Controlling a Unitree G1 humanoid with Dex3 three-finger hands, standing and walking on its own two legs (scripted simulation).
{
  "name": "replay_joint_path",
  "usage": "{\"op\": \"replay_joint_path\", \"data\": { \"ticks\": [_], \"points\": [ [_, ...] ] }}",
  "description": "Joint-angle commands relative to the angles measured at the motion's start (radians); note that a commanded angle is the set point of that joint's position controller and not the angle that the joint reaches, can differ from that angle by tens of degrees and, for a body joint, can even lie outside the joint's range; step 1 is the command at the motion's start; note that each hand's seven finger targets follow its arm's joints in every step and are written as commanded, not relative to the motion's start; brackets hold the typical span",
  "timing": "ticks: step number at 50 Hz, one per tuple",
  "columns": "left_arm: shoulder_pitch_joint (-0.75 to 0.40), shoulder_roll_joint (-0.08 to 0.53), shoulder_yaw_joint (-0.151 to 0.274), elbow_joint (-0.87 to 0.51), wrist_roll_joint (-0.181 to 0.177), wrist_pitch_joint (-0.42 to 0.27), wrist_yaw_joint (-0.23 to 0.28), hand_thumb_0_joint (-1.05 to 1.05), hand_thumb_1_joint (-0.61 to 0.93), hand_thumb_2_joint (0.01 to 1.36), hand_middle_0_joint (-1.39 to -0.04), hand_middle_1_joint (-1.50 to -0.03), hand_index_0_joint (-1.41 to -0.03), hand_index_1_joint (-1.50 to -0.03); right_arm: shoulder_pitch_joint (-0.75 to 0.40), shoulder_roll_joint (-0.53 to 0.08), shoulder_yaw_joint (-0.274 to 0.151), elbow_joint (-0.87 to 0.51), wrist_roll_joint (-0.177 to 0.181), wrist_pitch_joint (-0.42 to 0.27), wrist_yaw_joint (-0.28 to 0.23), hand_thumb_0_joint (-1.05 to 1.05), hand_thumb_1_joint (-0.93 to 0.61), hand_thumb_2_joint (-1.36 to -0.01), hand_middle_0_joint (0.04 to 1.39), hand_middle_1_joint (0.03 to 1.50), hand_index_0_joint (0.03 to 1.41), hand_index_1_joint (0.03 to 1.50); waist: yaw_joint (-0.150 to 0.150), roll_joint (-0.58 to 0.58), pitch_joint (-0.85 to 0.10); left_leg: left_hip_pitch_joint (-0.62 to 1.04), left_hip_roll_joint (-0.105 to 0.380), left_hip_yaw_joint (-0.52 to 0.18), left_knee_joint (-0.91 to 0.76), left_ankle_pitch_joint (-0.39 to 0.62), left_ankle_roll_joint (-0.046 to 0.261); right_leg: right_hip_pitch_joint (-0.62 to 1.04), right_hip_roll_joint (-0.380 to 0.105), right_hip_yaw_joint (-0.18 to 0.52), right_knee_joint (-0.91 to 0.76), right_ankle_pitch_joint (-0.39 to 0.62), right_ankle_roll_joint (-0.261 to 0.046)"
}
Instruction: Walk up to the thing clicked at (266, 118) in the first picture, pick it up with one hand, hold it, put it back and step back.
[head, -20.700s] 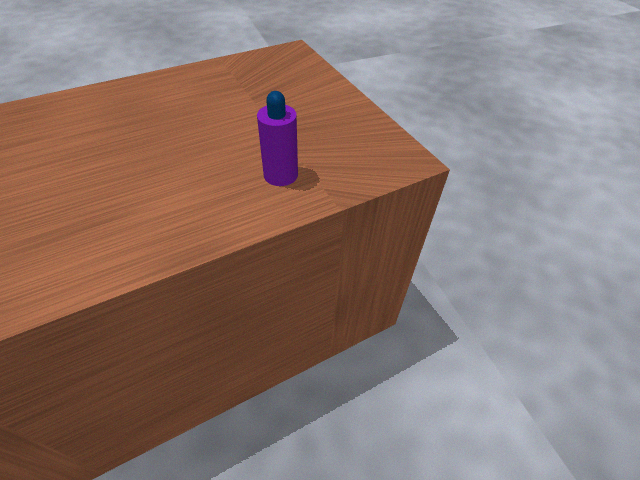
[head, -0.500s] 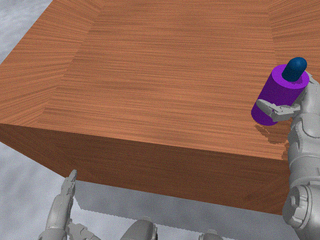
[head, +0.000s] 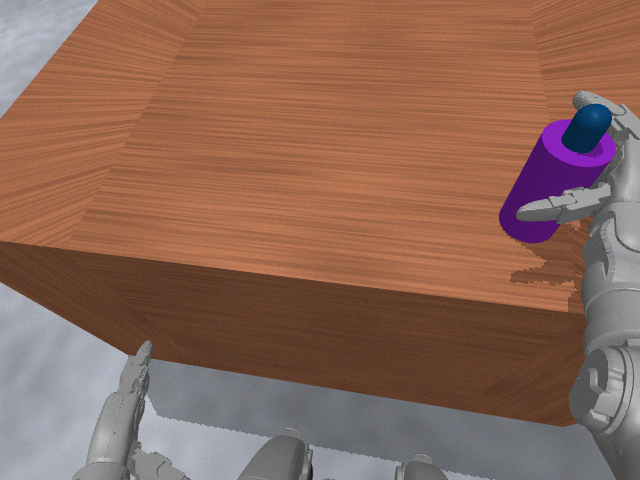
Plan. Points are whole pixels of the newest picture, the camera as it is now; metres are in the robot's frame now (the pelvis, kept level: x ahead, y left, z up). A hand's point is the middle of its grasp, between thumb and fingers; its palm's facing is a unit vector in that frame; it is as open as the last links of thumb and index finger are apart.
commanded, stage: withdraw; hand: right
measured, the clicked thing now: (557, 174) +0.49 -0.20 +0.08
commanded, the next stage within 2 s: rise in 0.36 s
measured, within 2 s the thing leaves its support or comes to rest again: neither
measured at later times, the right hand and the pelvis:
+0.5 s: hand out of the picture +0.50 -0.27 +0.17, palm faces +0.21 +0.98 -0.02, open 17.3 cm; pelvis +0.02 +0.00 +0.02, yaw +0 degrees
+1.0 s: hand out of the picture +0.40 -0.34 +0.14, palm faces +0.41 +0.84 -0.36, open 17.6 cm; pelvis +0.05 +0.00 +0.05, yaw -1 degrees
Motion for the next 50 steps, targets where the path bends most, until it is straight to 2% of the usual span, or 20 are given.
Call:
{"op": "replay_joint_path", "data": {
  "ticks": [1, 3, 12, 14, 16, 18, 20, 21, 22, 24, 25, 26, 27, 33, 38, 41, 44, 47, 48, 50],
  "points": [
    [0.0, 0.143, 0.075, -0.176, -0.004, -0.058, 0.017, 0.0, -0.559, 0.056, -0.049, -0.047, -0.043, -0.054, -0.465, -0.196, 0.011, -0.2, 0.006, -0.061, -0.005, 0.0, 0.594, 0.0, 0.116, 0.01, 0.109, 0.01, 0.019, -0.115, -0.418, 0.172, -0.032, 0.022, -0.101, 0.152, 0.037, 0.253, 0.024, -0.001, -0.138, 0.137, -0.016],
    [0.014, 0.146, 0.079, -0.169, -0.003, -0.056, 0.019, 0.0, -0.517, 0.028, -0.056, -0.053, -0.06, -0.048, -0.46, -0.194, 0.008, -0.211, 0.004, -0.058, -0.009, 0.0, 0.587, -0.055, 0.06, 0.07, 0.065, 0.07, 0.012, -0.126, -0.423, 0.148, -0.033, 0.026, -0.09, 0.157, 0.04, 0.272, 0.022, 0.004, -0.139, 0.156, -0.011],
    [0.012, 0.216, 0.136, -0.158, -0.016, -0.035, 0.034, 0.0, -0.525, 0.033, -0.05, -0.048, -0.051, -0.046, -0.493, -0.395, -0.085, -0.372, 0.013, -0.025, 0.0, 0.0, 0.514, -0.033, 0.064, 0.046, 0.057, 0.046, -0.03, -0.202, -0.555, 0.271, -0.032, 0.034, -0.11, 0.264, 0.044, 0.393, 0.027, -0.001, -0.148, 0.312, -0.002],
    [-0.039, 0.165, 0.073, -0.165, -0.029, -0.033, 0.035, 0.0, -0.531, 0.036, -0.049, -0.044, -0.047, -0.045, -0.498, -0.39, -0.076, -0.405, 0.025, -0.005, 0.015, 0.0, 0.5, -0.025, 0.071, 0.041, 0.061, 0.041, -0.054, -0.189, -0.558, 0.319, -0.033, 0.037, -0.128, 0.279, 0.044, 0.396, 0.028, -0.001, -0.165, 0.338, -0.002],
    [-0.01, 0.156, 0.066, -0.06, -0.034, -0.026, 0.04, 0.0, -0.531, 0.035, -0.048, -0.043, -0.047, -0.043, -0.421, -0.341, -0.05, -0.298, 0.029, 0.033, 0.035, 0.0, 0.495, -0.024, 0.073, 0.041, 0.062, 0.04, -0.058, -0.19, -0.462, 0.306, -0.032, 0.039, -0.149, 0.258, 0.044, 0.377, 0.029, -0.003, -0.196, 0.309, -0.003],
    [-0.09, 0.173, 0.06, -0.107, -0.04, -0.034, 0.046, 0.0, -0.531, 0.031, -0.049, -0.043, -0.049, -0.042, -0.476, -0.416, -0.076, -0.365, 0.033, 0.045, 0.05, 0.0, 0.494, -0.025, 0.072, 0.04, 0.062, 0.04, -0.066, -0.18, -0.504, 0.338, -0.028, 0.034, -0.168, 0.269, 0.043, 0.408, 0.027, -0.005, -0.207, 0.318, -0.004],
    [-0.058, 0.149, 0.038, -0.022, -0.047, -0.032, 0.05, 0.0, -0.535, 0.03, -0.051, -0.044, -0.051, -0.043, -0.436, -0.371, -0.045, -0.285, 0.048, 0.073, 0.078, 0.0, 0.442, -0.027, 0.08, 0.036, 0.067, 0.036, -0.06, -0.133, -0.417, 0.332, -0.035, 0.044, -0.187, 0.256, 0.043, 0.392, 0.024, -0.001, -0.232, 0.304, -0.005],
    [-0.018, 0.177, 0.074, 0.037, -0.051, -0.03, 0.052, 0.0, -0.53, 0.026, -0.051, -0.044, -0.053, -0.042, -0.318, -0.337, -0.034, -0.152, 0.05, 0.104, 0.095, 0.0, 0.454, -0.029, 0.077, 0.038, 0.065, 0.038, -0.05, -0.117, -0.329, 0.311, -0.029, 0.041, -0.197, 0.245, 0.041, 0.364, 0.028, -0.007, -0.242, 0.283, -0.008],
    [-0.032, 0.139, 0.028, 0.037, -0.053, -0.032, 0.046, 0.0, -0.524, 0.02, -0.052, -0.048, -0.057, -0.041, -0.295, -0.298, -0.015, -0.138, 0.058, 0.117, 0.115, 0.0, 0.432, -0.03, 0.079, 0.037, 0.066, 0.037, -0.047, -0.078, -0.293, 0.297, -0.031, 0.042, -0.208, 0.242, 0.034, 0.357, 0.026, -0.005, -0.25, 0.283, -0.012],
    [-0.137, 0.154, 0.03, -0.059, -0.055, -0.048, 0.051, 0.0, -0.574, 0.079, -0.062, -0.053, -0.047, -0.068, -0.477, -0.35, -0.018, -0.265, 0.067, 0.109, 0.133, 0.0, 0.516, 0.0, 0.09, 0.027, 0.089, 0.027, -0.035, -0.085, -0.413, 0.335, -0.028, 0.033, -0.212, 0.279, 0.034, 0.417, 0.023, -0.004, -0.248, 0.324, -0.014],
    [-0.103, 0.166, 0.045, -0.049, -0.057, -0.032, 0.048, 0.0, -0.55, 0.058, -0.058, -0.047, -0.049, -0.056, -0.313, -0.494, -0.014, -0.116, -0.051, 0.146, 0.073, 0.0, 0.513, -0.043, 0.064, 0.057, 0.066, 0.056, -0.11, -0.062, -0.36, 0.387, -0.019, 0.039, -0.243, 0.255, 0.036, 0.411, 0.034, -0.025, -0.283, 0.32, -0.005],
    [-0.028, 0.179, 0.061, -0.028, -0.063, -0.02, 0.043, 0.0, -0.543, 0.056, -0.056, -0.049, -0.05, -0.055, -0.341, -0.448, 0.007, -0.154, -0.036, 0.156, 0.05, 0.0, 0.533, -0.041, 0.062, 0.058, 0.065, 0.057, -0.07, -0.039, -0.319, 0.383, -0.02, 0.035, -0.262, 0.247, 0.031, 0.405, 0.034, -0.032, -0.298, 0.288, -0.012],
    [0.02, 0.15, 0.031, -0.005, -0.063, -0.009, 0.032, 0.0, -0.542, 0.053, -0.056, -0.046, -0.05, -0.052, -0.361, -0.418, 0.025, -0.151, -0.041, 0.161, 0.038, 0.0, 0.53, -0.04, 0.062, 0.057, 0.066, 0.057, -0.07, -0.04, -0.287, 0.391, -0.015, 0.032, -0.267, 0.264, 0.028, 0.39, 0.04, -0.036, -0.304, 0.3, -0.013],
    [0.012, 0.186, 0.086, 0.098, -0.066, 0.016, 0.004, 0.0, -0.53, 0.06, -0.053, -0.051, -0.055, -0.048, -0.385, -0.593, -0.041, -0.26, -0.091, 0.2, -0.042, 0.0, 0.584, -0.044, 0.057, 0.055, 0.055, 0.055, -0.11, -0.14, -0.353, 0.418, -0.008, 0.036, -0.281, 0.356, 0.039, 0.5, 0.042, -0.042, -0.317, 0.43, -0.004],
    [-0.147, 0.195, 0.075, 0.047, -0.076, 0.005, 0.0, 0.0, -0.528, 0.062, -0.048, -0.046, -0.049, -0.044, -0.307, -0.517, -0.022, -0.344, -0.087, 0.203, -0.089, 0.0, 0.611, -0.04, 0.057, 0.055, 0.054, 0.055, -0.136, -0.162, -0.477, 0.458, -0.024, 0.053, -0.286, 0.4, 0.047, 0.623, 0.016, -0.022, -0.312, 0.601, 0.015],
    [-0.145, 0.184, 0.064, 0.059, -0.078, 0.006, 0.005, 0.0, -0.543, 0.068, -0.05, -0.042, -0.046, -0.045, -0.11, -0.464, -0.015, -0.304, -0.081, 0.215, -0.106, 0.0, 0.589, -0.045, 0.057, 0.055, 0.053, 0.055, -0.155, -0.117, -0.401, 0.49, -0.027, 0.065, -0.303, 0.381, 0.051, 0.586, 0.012, -0.019, -0.338, 0.585, 0.019],
    [-0.075, 0.201, 0.1, 0.038, -0.075, 0.005, 0.008, 0.0, -0.543, 0.066, -0.049, -0.038, -0.044, -0.042, -0.002, -0.399, 0.015, -0.507, -0.056, 0.212, -0.1, 0.0, 0.602, -0.044, 0.056, 0.056, 0.052, 0.056, -0.159, -0.165, -0.445, 0.518, -0.027, 0.068, -0.305, 0.448, 0.054, 0.673, 0.012, -0.024, -0.337, 0.701, 0.022],
    [0.031, 0.14, 0.066, 0.103, -0.094, 0.032, 0.0, 0.0, -0.541, 0.061, -0.052, -0.04, -0.048, -0.043, 0.343, -0.347, 0.0, -0.605, -0.026, 0.243, -0.099, 0.0, 0.573, -0.048, 0.057, 0.055, 0.053, 0.055, -0.196, -0.12, -0.232, 0.55, -0.018, 0.071, -0.328, 0.442, 0.054, 0.559, 0.027, -0.046, -0.381, 0.609, 0.01],
    [0.01, 0.136, 0.069, 0.068, -0.096, 0.034, -0.004, 0.0, -0.542, 0.062, -0.052, -0.04, -0.048, -0.044, 0.343, -0.287, 0.044, -0.776, -0.012, 0.241, -0.092, 0.0, 0.569, -0.049, 0.057, 0.055, 0.053, 0.055, -0.19, -0.116, -0.264, 0.568, -0.015, 0.068, -0.328, 0.458, 0.053, 0.582, 0.027, -0.051, -0.387, 0.601, 0.007],
    [0.034, 0.148, 0.109, 0.132, -0.097, 0.049, -0.002, 0.0, -0.538, 0.06, -0.052, -0.042, -0.049, -0.044, 0.43, -0.314, 0.001, -0.974, 0.001, 0.251, -0.101, 0.0, 0.573, -0.047, 0.057, 0.055, 0.053, 0.055, -0.192, -0.154, -0.23, 0.566, -0.012, 0.066, -0.346, 0.445, 0.053, 0.595, 0.033, -0.056, -0.403, 0.571, 0.004]
  ]
}}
